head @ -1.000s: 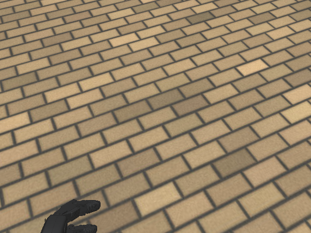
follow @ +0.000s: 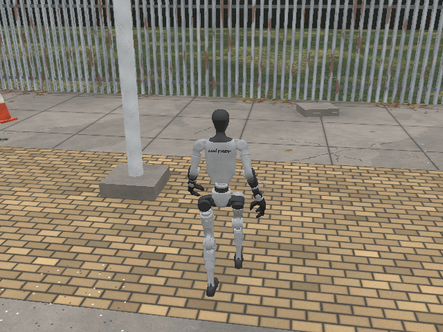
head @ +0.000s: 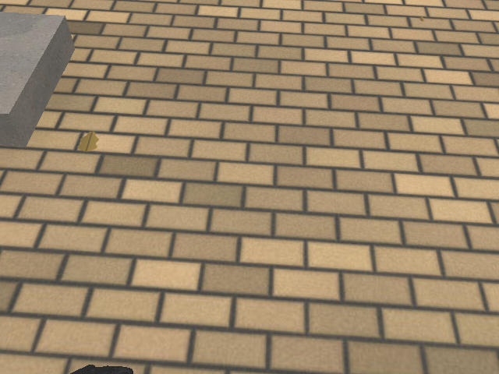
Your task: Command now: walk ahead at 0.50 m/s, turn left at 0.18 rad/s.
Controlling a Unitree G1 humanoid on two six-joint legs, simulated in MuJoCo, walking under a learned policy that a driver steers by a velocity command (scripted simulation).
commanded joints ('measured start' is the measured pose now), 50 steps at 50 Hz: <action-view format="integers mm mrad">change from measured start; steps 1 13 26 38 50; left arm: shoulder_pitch -75 250 412 399 276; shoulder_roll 93 108 134 33 80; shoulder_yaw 27 49 49 27 7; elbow -91 79 200 222 264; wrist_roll -6 -25 -20 -8 7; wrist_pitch -31 -71 -63 23 20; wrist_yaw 4 18 29 37 72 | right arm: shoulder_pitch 17 -71 -454 -237 -181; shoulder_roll -165 -74 -37 -28 -22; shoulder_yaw -36 -1 27 28 31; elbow -31 -51 -147 8 104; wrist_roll -5 -30 -19 3 -4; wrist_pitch -11 21 3 -24 27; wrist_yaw -11 36 36 -10 -12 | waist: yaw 34 60 137 150 111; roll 118 -43 -28 114 10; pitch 25 1 60 -107 22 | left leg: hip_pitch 4 -589 -582 -254 -465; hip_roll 300 190 172 377 265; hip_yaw -121 95 198 51 32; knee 66 848 308 39 57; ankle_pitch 772 44 260 966 -30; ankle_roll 52 -76 -65 103 -33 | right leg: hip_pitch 97 442 644 314 536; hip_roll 55 -145 -138 47 -98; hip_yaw -23 232 81 57 150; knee -90 -479 -405 374 -301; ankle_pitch -70 46 439 -342 -93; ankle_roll -51 -219 -167 2 -50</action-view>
